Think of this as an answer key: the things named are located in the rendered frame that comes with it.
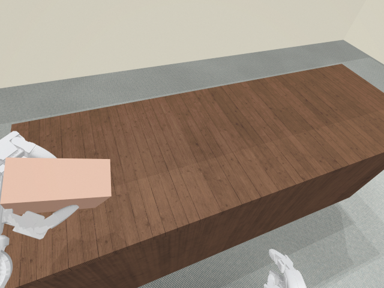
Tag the table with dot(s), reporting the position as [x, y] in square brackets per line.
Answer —
[197, 173]

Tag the left robot hand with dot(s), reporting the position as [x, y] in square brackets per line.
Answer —
[30, 224]

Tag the right robot hand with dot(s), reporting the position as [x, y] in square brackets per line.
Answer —
[292, 277]

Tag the sponge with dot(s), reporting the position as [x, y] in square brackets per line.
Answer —
[50, 184]

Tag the robot left forearm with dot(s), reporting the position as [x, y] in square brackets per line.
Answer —
[6, 265]

